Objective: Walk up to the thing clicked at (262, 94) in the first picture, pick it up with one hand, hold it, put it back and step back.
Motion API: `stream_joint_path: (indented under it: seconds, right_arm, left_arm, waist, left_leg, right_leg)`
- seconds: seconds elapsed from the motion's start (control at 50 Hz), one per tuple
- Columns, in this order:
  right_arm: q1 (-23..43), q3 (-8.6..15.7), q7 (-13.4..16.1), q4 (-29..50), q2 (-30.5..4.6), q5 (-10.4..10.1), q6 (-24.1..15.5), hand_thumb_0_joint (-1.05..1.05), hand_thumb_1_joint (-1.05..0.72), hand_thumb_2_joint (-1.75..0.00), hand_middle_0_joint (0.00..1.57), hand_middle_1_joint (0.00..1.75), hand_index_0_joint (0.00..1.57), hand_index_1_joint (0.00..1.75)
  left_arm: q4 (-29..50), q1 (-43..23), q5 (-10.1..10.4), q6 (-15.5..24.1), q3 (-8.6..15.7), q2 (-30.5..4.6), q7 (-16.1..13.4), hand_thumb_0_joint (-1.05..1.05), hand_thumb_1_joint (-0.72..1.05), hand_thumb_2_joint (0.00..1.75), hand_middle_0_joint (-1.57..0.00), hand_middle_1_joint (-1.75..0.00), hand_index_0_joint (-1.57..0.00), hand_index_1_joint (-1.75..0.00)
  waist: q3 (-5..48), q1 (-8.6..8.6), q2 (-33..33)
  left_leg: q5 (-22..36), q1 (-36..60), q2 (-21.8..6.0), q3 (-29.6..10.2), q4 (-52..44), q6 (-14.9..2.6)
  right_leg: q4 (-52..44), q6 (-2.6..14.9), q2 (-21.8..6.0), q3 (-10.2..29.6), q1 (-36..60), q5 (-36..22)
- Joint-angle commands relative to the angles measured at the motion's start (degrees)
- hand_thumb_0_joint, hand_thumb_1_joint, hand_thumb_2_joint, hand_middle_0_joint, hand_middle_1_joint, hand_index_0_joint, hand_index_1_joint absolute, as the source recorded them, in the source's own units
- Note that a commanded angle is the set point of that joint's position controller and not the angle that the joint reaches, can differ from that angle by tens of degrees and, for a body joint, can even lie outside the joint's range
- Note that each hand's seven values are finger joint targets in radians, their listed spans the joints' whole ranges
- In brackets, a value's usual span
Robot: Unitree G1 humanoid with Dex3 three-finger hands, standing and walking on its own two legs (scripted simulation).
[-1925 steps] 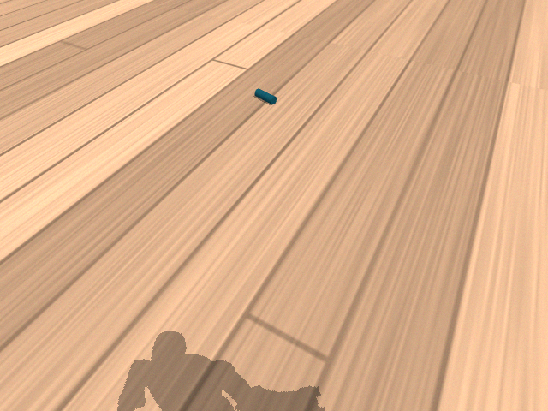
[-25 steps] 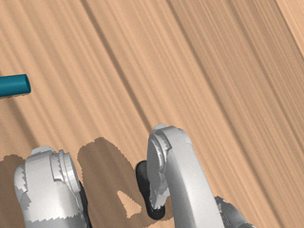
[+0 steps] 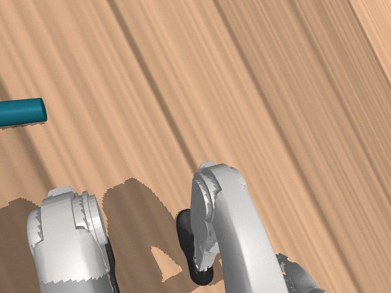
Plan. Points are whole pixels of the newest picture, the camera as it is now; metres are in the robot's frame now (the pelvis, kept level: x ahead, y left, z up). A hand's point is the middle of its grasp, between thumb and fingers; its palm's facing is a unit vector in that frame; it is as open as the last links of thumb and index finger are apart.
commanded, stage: approach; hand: left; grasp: from above
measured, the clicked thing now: (4, 113) +0.49 +0.34 -0.29
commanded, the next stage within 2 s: close in in 0.64 s
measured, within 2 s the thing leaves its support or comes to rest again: neither
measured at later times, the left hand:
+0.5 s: hand out of the picture +0.49 +0.32 -0.17, palm faces -0.45 -0.06 -0.89, open 14.1 cm
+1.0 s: hand out of the picture +0.47 +0.35 -0.19, palm faces -0.46 -0.08 -0.88, open 14.1 cm
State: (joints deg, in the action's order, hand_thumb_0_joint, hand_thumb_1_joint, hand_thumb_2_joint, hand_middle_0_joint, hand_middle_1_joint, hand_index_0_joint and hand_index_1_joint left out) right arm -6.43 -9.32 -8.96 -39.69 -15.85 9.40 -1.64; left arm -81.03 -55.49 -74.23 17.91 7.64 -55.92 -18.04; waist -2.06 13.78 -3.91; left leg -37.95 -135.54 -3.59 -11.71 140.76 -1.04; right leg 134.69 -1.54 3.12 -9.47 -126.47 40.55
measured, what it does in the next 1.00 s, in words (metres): stands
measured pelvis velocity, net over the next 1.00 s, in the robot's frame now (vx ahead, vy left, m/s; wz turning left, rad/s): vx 0.00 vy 0.00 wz -0.01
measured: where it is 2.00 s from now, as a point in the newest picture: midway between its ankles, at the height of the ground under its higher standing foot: (153, 271)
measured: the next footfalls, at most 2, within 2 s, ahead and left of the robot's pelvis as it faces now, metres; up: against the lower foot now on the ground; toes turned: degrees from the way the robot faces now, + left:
none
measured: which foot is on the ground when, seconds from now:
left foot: down 0.00-1.00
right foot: down 0.00-1.00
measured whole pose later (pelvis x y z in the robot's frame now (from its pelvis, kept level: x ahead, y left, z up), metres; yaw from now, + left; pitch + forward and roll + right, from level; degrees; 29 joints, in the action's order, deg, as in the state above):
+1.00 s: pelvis +0.00 +0.00 +0.00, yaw -1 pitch +31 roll -13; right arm -6.5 -12.8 -8.5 -36.1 -16.9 10.0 -2.0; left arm -86.5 -62.7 -74.9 16.0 2.9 -56.8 -19.4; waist -3.9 17.9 -5.1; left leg -38.2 -135.3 -3.3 -12.4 140.5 -0.8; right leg 134.0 -1.5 3.3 -10.0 -126.1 40.6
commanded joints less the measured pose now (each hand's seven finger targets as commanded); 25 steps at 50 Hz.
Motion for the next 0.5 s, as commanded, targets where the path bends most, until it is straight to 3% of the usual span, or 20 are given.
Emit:
stream_joint_path:
  seconds: [0.0,0.02,0.14,0.16,0.22,0.3,0.36,0.48]
  right_arm:
    - [-11.84,5.13,0.89,-0.03,-15.73,-0.02,0.44,0.00,-0.91,-0.90,0.20,0.30,0.20,0.30]
    - [-12.08,5.02,1.01,-0.17,-15.71,-0.03,0.47,0.00,-0.91,-0.90,0.20,0.30,0.20,0.30]
    - [-13.60,4.50,1.52,-0.58,-15.93,-0.01,0.09,0.00,-0.91,-0.90,0.20,0.30,0.20,0.30]
    - [-14.16,4.11,1.52,-0.18,-16.03,0.12,-0.08,0.00,-0.91,-0.90,0.20,0.30,0.20,0.30]
    - [-14.25,3.42,1.80,0.96,-16.26,0.14,-0.17,0.00,-0.91,-0.90,0.20,0.30,0.20,0.30]
    - [-13.64,2.58,1.63,2.90,-16.19,-0.26,-0.13,0.00,-0.91,-0.90,0.20,0.30,0.20,0.30]
    - [-12.83,2.00,1.75,4.18,-16.23,-0.96,-0.15,0.00,-0.91,-0.90,0.20,0.30,0.20,0.30]
    - [-11.95,1.51,2.18,4.82,-16.13,-1.94,0.31,0.00,-0.91,-0.90,0.20,0.30,0.20,0.30]
  left_arm:
    - [10.01,-20.43,1.36,0.30,-0.40,-13.42,-1.61,0.00,-0.56,1.00,-0.07,-1.06,-0.07,-1.05]
    - [10.64,-21.40,1.26,0.36,-0.84,-12.94,-1.62,0.00,-0.56,1.00,-0.07,-1.06,-0.07,-1.05]
    - [5.06,-27.44,0.70,-0.96,-6.67,-6.18,-2.62,0.00,-0.54,0.99,-0.07,-1.08,-0.08,-1.07]
    - [5.05,-28.55,0.51,-1.41,-6.57,-6.91,-2.98,0.00,-0.54,0.99,-0.07,-1.08,-0.08,-1.07]
    - [4.45,-28.80,-0.70,-3.63,-3.68,-12.20,-4.28,0.00,-0.54,0.99,-0.08,-1.07,-0.09,-1.06]
    - [1.05,-25.73,0.00,-7.33,-2.83,-12.10,-4.65,0.00,-0.56,1.00,-0.07,-1.06,-0.08,-1.05]
    - [0.63,-22.53,1.38,-9.43,-1.29,-15.11,-4.09,0.00,-0.57,1.00,-0.08,-1.03,-0.08,-1.03]
    - [3.93,-17.92,5.37,-9.49,-0.15,-17.38,-0.24,0.00,-0.57,0.99,-0.07,-1.03,-0.07,-1.03]
  waist:
    - [37.58,2.29,25.79]
    - [38.78,2.32,26.05]
    - [35.45,6.27,25.05]
    - [35.55,6.57,25.25]
    - [39.44,4.26,28.28]
    - [40.23,4.40,27.70]
    - [39.67,2.97,25.49]
    - [39.32,2.86,19.94]
  left_leg:
    - [9.06,34.20,0.20,3.83,-14.09,-0.08]
    - [9.25,35.11,0.20,3.68,-14.38,-0.01]
    - [7.13,33.64,0.06,3.50,-14.21,0.14]
    - [7.85,33.44,0.29,3.88,-13.98,0.01]
    - [10.66,34.74,0.61,5.00,-14.15,0.08]
    - [13.06,34.54,0.55,5.13,-14.30,-0.34]
    - [11.70,30.43,0.74,6.26,-14.17,-0.94]
    - [8.95,24.51,0.62,6.48,-13.37,-1.90]
  right_leg:
    - [-12.89,3.14,1.92,-3.00,12.61,-13.83]
    - [-12.90,3.18,2.00,-3.13,12.48,-14.00]
    - [-13.55,3.20,1.98,-3.54,9.68,-13.39]
    - [-13.88,3.09,1.92,-3.39,10.69,-14.13]
    - [-13.63,3.18,1.92,-2.86,13.78,-16.21]
    - [-13.29,3.21,2.27,-2.68,15.28,-18.33]
    - [-14.14,3.01,2.40,-1.63,18.57,-17.71]
    - [-15.64,2.16,2.74,-0.24,23.65,-15.42]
